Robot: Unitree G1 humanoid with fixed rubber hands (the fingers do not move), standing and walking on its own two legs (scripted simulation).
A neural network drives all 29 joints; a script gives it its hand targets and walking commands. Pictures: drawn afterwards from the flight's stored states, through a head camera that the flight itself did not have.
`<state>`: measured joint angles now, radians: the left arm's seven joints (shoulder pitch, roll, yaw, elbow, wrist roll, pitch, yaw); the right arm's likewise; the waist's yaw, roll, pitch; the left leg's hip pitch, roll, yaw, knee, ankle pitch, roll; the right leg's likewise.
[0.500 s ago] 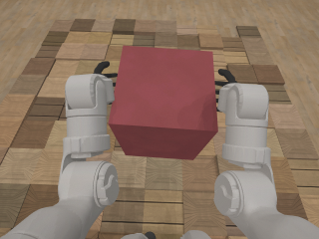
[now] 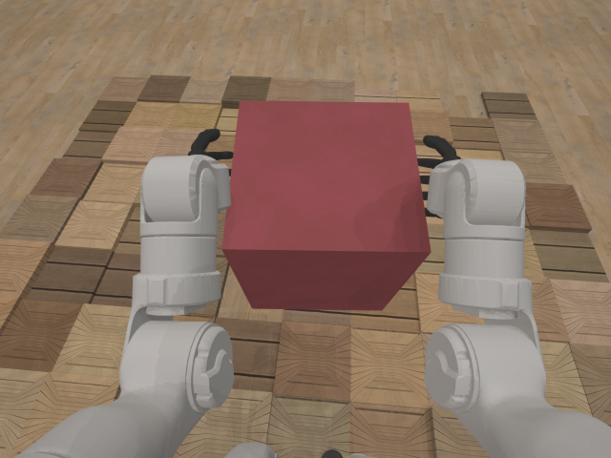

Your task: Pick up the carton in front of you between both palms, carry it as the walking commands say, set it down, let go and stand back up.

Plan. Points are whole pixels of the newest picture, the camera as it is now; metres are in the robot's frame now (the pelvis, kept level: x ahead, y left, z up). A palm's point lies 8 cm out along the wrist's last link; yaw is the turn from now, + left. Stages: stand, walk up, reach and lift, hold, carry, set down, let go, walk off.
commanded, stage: carry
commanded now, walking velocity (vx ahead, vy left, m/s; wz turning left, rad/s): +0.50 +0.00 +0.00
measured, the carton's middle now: (320, 219) +0.42 +0.01 +0.05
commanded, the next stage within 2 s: none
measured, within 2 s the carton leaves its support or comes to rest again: neither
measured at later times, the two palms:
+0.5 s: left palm (264, 73) +0.69 +0.12 +0.10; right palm (429, 93) +0.65 -0.16 +0.10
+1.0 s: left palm out of the picture +0.97 +0.10 +0.14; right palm out of the picture +0.99 -0.19 +0.14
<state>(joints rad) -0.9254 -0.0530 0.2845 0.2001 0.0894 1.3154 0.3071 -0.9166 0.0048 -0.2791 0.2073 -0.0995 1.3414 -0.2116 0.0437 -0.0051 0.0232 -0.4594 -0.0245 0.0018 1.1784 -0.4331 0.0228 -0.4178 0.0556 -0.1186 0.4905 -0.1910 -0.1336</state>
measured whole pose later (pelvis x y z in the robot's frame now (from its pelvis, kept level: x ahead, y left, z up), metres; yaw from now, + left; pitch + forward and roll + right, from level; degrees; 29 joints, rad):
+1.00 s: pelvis +0.65 -0.05 +0.01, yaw -2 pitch +4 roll +0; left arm -0.58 -0.12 0.18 0.01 0.09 1.25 0.32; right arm -0.60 0.06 -0.17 0.06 -0.11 1.26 -0.19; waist 0.06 0.02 -0.11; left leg -0.54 0.05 0.09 0.81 -0.32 0.01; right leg -0.21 -0.04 -0.17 0.41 -0.17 -0.05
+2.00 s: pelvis +1.31 -0.03 +0.02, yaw +0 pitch +5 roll +0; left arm -1.04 -0.07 0.33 0.25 0.07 1.31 0.37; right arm -0.96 0.03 -0.37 0.19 -0.18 1.33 -0.18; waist 0.11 -0.01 -0.02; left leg -0.62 0.01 0.05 0.67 -0.18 0.03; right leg -0.26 -0.01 -0.09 0.56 -0.36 -0.04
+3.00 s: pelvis +1.92 -0.05 +0.02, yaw -3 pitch +5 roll +2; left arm -0.62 -0.16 0.27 0.11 0.14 1.22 0.28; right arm -0.56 0.15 -0.26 0.06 -0.20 1.24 -0.20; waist 0.04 -0.03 -0.12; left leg -0.48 -0.06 0.16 0.46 0.14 0.07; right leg -0.08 0.03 -0.09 0.61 -0.49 -0.07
